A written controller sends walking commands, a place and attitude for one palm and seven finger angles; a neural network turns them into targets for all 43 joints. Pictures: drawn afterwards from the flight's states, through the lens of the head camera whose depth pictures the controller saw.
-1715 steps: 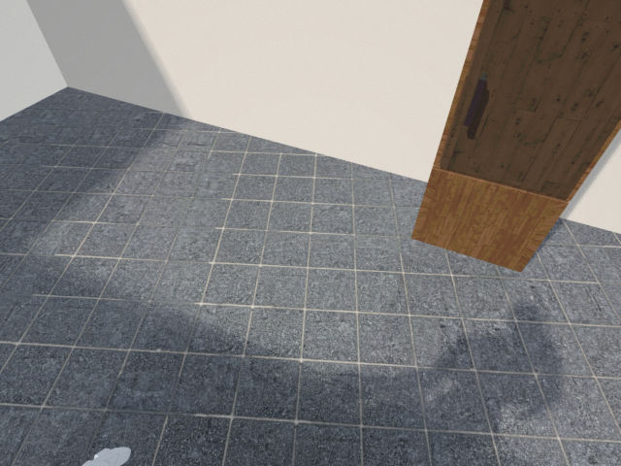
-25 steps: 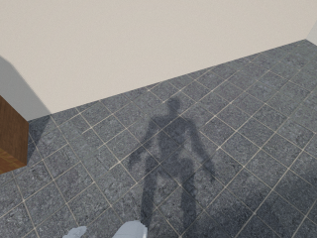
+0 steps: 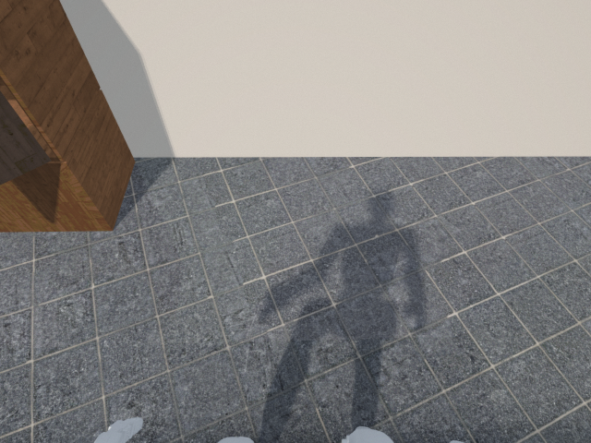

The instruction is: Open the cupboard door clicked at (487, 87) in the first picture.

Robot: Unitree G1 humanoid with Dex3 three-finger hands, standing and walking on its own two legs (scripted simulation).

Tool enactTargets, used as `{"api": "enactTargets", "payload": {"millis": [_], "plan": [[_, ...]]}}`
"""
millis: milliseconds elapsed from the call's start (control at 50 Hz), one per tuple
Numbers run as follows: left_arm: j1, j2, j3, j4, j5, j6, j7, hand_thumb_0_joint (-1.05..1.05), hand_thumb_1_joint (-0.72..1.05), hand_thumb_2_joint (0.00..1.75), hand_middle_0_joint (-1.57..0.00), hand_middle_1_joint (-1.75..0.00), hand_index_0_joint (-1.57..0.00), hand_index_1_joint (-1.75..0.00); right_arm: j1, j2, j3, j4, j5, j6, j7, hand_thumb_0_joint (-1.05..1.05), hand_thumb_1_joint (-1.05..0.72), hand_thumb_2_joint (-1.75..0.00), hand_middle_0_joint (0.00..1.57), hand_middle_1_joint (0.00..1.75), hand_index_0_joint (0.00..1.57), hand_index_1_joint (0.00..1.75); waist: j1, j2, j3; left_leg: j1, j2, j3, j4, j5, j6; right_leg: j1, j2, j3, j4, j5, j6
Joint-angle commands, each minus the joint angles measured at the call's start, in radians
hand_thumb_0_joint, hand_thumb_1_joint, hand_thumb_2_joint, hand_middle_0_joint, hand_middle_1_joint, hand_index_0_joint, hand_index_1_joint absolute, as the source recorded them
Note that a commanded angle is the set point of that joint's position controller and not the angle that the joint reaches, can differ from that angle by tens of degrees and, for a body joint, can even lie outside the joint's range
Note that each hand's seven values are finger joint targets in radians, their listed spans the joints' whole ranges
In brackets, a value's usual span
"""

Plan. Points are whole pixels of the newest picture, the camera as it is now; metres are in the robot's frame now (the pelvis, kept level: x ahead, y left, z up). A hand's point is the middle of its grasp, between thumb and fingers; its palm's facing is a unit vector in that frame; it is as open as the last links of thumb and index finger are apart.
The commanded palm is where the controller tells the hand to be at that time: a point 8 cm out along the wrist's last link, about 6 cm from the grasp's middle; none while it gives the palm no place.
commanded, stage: turn to face it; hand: left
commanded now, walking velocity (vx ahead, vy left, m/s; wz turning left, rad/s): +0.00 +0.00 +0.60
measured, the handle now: out of the picture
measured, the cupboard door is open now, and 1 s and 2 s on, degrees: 42 42 42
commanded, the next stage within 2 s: take the last steps up to it in 1.16 s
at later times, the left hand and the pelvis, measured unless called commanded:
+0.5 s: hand out of the picture -0.02 +0.18 -0.19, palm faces +0.36 -0.91 -0.22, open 7.4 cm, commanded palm none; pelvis +0.01 -0.03 -0.01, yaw +20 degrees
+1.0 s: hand out of the picture +0.01 +0.14 -0.14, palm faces +0.55 -0.78 -0.30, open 7.4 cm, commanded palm none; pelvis +0.04 -0.08 +0.00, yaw +36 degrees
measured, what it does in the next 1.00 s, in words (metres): steps on the spot, turning left: right foot, then left foot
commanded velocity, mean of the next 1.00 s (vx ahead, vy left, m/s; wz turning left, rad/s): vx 0.00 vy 0.00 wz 0.55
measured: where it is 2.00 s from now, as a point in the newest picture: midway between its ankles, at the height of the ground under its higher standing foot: outside the picture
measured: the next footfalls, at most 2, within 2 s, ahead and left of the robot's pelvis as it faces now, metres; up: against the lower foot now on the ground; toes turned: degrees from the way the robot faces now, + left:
right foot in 0.10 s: +0.04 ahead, -0.15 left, +0.00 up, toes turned +2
left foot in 0.48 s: +0.01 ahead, +0.10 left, +0.00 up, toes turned +23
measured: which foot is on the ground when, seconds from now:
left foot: down 0.00-0.10, up 0.12-0.46, down 0.48-0.86, up 0.88-1.00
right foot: up 0.00-0.08, down 0.10-0.48, up 0.50-0.84, down 0.86-1.00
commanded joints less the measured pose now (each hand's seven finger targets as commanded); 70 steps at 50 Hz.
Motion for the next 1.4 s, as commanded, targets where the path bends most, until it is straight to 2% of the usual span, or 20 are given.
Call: {"api": "enactTargets", "payload": {"millis": [0, 40, 80, 100, 200, 340, 400, 420, 460, 480, 560, 800, 840, 860, 960, 1160, 1200, 1240, 1260, 1380], "plan": [[0.054, 0.059, 0.018, -0.07, -0.002, -0.038, 0.004, 0.0, 0.9, 0.9, -0.2, -0.3, -0.2, -0.3, -0.02, -0.228, -0.067, -0.072, 0.002, -0.01, -0.009, 0.0, -0.9, -0.9, 0.2, 0.3, 0.2, 0.3, 0.002, 0.188, -0.148, 0.025, 0.19, -0.267, -0.141, 0.1, 0.136, 0.16, 0.06, -0.039, -0.229, 0.046, -0.011], [0.139, 0.096, 0.031, -0.053, -0.001, -0.051, 0.011, 0.0, 0.9, 0.9, -0.2, -0.3, -0.2, -0.3, -0.054, -0.198, -0.066, -0.089, 0.014, -0.006, -0.006, 0.0, -0.9, -0.9, 0.2, 0.3, 0.2, 0.3, 0.052, 0.102, -0.16, -0.104, 0.121, -0.234, -0.041, 0.021, 0.079, 0.359, 0.029, -0.018, -0.48, 0.17, -0.023], [0.151, 0.243, 0.055, -0.066, 0.02, -0.061, 0.025, 0.0, 0.9, 0.9, -0.2, -0.3, -0.2, -0.3, -0.072, -0.113, -0.056, -0.126, 0.021, -0.008, 0.005, 0.0, -0.9, -0.9, 0.2, 0.3, 0.2, 0.3, 0.08, -0.325, -0.138, -0.321, -0.072, 0.02, 0.431, -0.389, -0.044, 0.386, -0.421, 0.428, -0.701, 0.14, -0.203], [0.108, 0.213, 0.042, -0.077, 0.013, -0.061, 0.029, 0.0, 0.9, 0.9, -0.2, -0.3, -0.2, -0.3, -0.065, -0.15, -0.061, -0.118, 0.012, -0.003, 0.01, 0.0, -0.9, -0.9, 0.2, 0.3, 0.2, 0.3, 0.049, -0.222, -0.108, -0.291, -0.008, -0.024, 0.601, -0.376, -0.03, 0.28, -0.424, 0.351, -0.674, 0.191, -0.242], [0.044, 0.107, 0.016, -0.085, 0.007, -0.073, 0.029, 0.0, 0.9, 0.9, -0.2, -0.3, -0.2, -0.3, -0.043, -0.091, -0.046, -0.057, 0.016, 0.016, 0.029, 0.0, -0.9, -0.9, 0.2, 0.3, 0.2, 0.3, -0.001, -0.197, -0.089, -0.26, 0.034, 0.067, 0.59, -0.217, -0.072, 0.349, -0.235, -0.005, -0.541, 0.652, -0.179], [0.148, 0.167, 0.038, -0.04, 0.015, -0.069, 0.025, 0.0, 0.9, 0.9, -0.2, -0.3, -0.2, -0.3, -0.118, -0.065, -0.025, -0.078, 0.022, 0.002, 0.032, 0.0, -0.9, -0.9, 0.2, 0.3, 0.2, 0.3, 0.056, -0.194, -0.116, -0.119, 0.013, 0.165, 0.23, -0.238, -0.056, 0.423, -0.291, -0.049, -0.456, 0.774, -0.187], [0.12, 0.167, 0.043, -0.038, 0.008, -0.064, 0.018, 0.0, 0.9, 0.9, -0.2, -0.3, -0.2, -0.3, -0.047, -0.09, -0.03, -0.066, 0.019, -0.005, 0.027, 0.0, -0.9, -0.9, 0.2, 0.3, 0.2, 0.3, 0.011, -0.182, -0.136, 0.043, 0.004, 0.174, 0.043, -0.095, -0.036, 0.342, -0.278, -0.109, -0.358, 0.695, -0.132], [0.101, 0.157, 0.043, -0.045, 0.001, -0.062, 0.016, 0.0, 0.9, 0.9, -0.2, -0.3, -0.2, -0.3, 0.02, -0.125, -0.039, -0.048, 0.016, -0.012, 0.025, 0.0, -0.9, -0.9, 0.2, 0.3, 0.2, 0.3, -0.033, -0.111, -0.171, 0.184, 0.028, 0.135, -0.072, 0.039, -0.018, 0.255, -0.263, -0.142, -0.238, 0.619, -0.092], [0.018, 0.051, 0.011, -0.118, -0.005, -0.049, 0.011, 0.0, 0.9, 0.9, -0.2, -0.3, -0.2, -0.3, 0.173, -0.31, -0.085, -0.021, 0.008, -0.018, 0.005, 0.0, -0.9, -0.9, 0.2, 0.3, 0.2, 0.3, -0.113, 0.317, -0.224, 0.394, 0.437, -0.409, -0.143, 0.659, 0.227, -0.168, -0.046, -0.124, 0.174, -0.254, 0.015], [-0.034, 0.082, 0.011, -0.127, 0.002, -0.039, 0.015, 0.0, 0.9, 0.9, -0.2, -0.3, -0.2, -0.3, 0.193, -0.293, -0.077, -0.004, 0.01, -0.014, -0.001, 0.0, -0.9, -0.9, 0.2, 0.3, 0.2, 0.3, -0.109, 0.186, -0.203, 0.352, 0.441, -0.341, -0.12, 0.618, 0.252, -0.174, -0.072, -0.02, 0.241, -0.213, -0.003], [0.006, 0.083, 0.024, -0.065, 0.006, -0.024, 0.005, 0.0, 0.9, 0.9, -0.2, -0.3, -0.2, -0.3, 0.004, -0.213, -0.048, -0.055, 0.005, -0.023, -0.021, 0.0, -0.9, -0.9, 0.2, 0.3, 0.2, 0.3, -0.02, 0.207, -0.111, 0.149, 0.258, -0.202, -0.18, 0.311, 0.16, -0.125, -0.048, 0.014, 0.253, 0.005, 0.004], [0.099, 0.079, 0.02, -0.059, -0.007, -0.05, 0.009, 0.0, 0.9, 0.9, -0.2, -0.3, -0.2, -0.3, -0.036, -0.203, -0.061, -0.069, 0.012, -0.011, -0.011, 0.0, -0.9, -0.9, 0.2, 0.3, 0.2, 0.3, 0.042, 0.147, -0.162, -0.034, 0.147, -0.25, -0.043, 0.199, 0.101, 0.32, 0.054, -0.034, -0.424, 0.177, -0.01], [0.158, 0.236, 0.052, -0.052, 0.018, -0.069, 0.024, 0.0, 0.9, 0.9, -0.2, -0.3, -0.2, -0.3, -0.037, -0.092, -0.046, -0.106, 0.024, -0.014, -0.002, 0.0, -0.9, -0.9, 0.2, 0.3, 0.2, 0.3, 0.075, -0.318, -0.17, -0.308, -0.085, 0.021, 0.357, -0.352, -0.044, 0.489, -0.371, 0.392, -0.644, 0.29, -0.16], [0.15, 0.229, 0.04, -0.055, 0.011, -0.068, 0.028, 0.0, 0.9, 0.9, -0.2, -0.3, -0.2, -0.3, -0.05, -0.142, -0.053, -0.103, 0.016, -0.009, 0.002, 0.0, -0.9, -0.9, 0.2, 0.3, 0.2, 0.3, 0.071, -0.262, -0.151, -0.274, -0.026, -0.021, 0.57, -0.422, -0.033, 0.348, -0.436, 0.388, -0.634, 0.378, -0.233], [0.038, 0.098, 0.008, -0.074, 0.004, -0.073, 0.027, 0.0, 0.9, 0.9, -0.2, -0.3, -0.2, -0.3, -0.018, -0.094, -0.043, -0.039, 0.014, 0.015, 0.02, 0.0, -0.9, -0.9, 0.2, 0.3, 0.2, 0.3, -0.004, -0.207, -0.082, -0.245, 0.025, 0.04, 0.649, -0.209, -0.062, 0.312, -0.228, 0.036, -0.559, 0.602, -0.186], [0.156, 0.137, 0.03, 0.013, 0.014, -0.077, 0.026, 0.0, 0.9, 0.9, -0.2, -0.3, -0.2, -0.3, -0.055, -0.049, -0.011, -0.015, 0.023, -0.01, 0.01, 0.0, -0.9, -0.9, 0.2, 0.3, 0.2, 0.3, 0.032, -0.171, -0.121, -0.015, 0.001, 0.141, 0.113, -0.179, -0.041, 0.39, -0.261, -0.007, -0.447, 0.778, -0.19], [0.123, 0.126, 0.026, 0.019, -0.001, -0.072, 0.022, 0.0, 0.9, 0.9, -0.2, -0.3, -0.2, -0.3, 0.025, -0.08, -0.013, 0.012, 0.019, -0.022, 0.006, 0.0, -0.9, -0.9, 0.2, 0.3, 0.2, 0.3, -0.02, -0.12, -0.142, 0.182, 0.018, 0.12, -0.104, 0.04, -0.018, 0.279, -0.22, -0.063, -0.337, 0.656, -0.121], [0.108, 0.022, -0.007, -0.014, -0.015, -0.059, 0.016, 0.0, 0.9, 0.9, -0.2, -0.3, -0.2, -0.3, 0.103, -0.227, -0.044, 0.026, 0.006, -0.031, -0.01, 0.0, -0.9, -0.9, 0.2, 0.3, 0.2, 0.3, -0.053, 0.29, -0.194, 0.363, 0.389, -0.301, -0.158, 0.614, 0.181, -0.029, -0.043, -0.123, -0.046, -0.151, -0.008], [0.067, 0.042, -0.004, -0.021, -0.006, -0.046, 0.021, 0.0, 0.9, 0.9, -0.2, -0.3, -0.2, -0.3, 0.108, -0.237, -0.04, 0.033, 0.001, -0.019, -0.018, 0.0, -0.9, -0.9, 0.2, 0.3, 0.2, 0.3, -0.06, 0.219, -0.193, 0.296, 0.415, -0.279, -0.146, 0.546, 0.25, -0.01, -0.041, -0.036, 0.065, -0.223, -0.026], [0.042, 0.033, 0.005, 0.011, 0.009, -0.053, -0.02, 0.0, 0.9, 0.9, -0.2, -0.3, -0.2, -0.3, 0.055, -0.17, -0.017, 0.017, 0.001, -0.05, -0.027, 0.0, -0.9, -0.9, 0.2, 0.3, 0.2, 0.3, -0.011, 0.162, -0.086, 0.183, 0.256, -0.186, -0.233, 0.036, 0.196, -0.073, -0.019, -0.044, 0.112, -0.049, -0.045]]}}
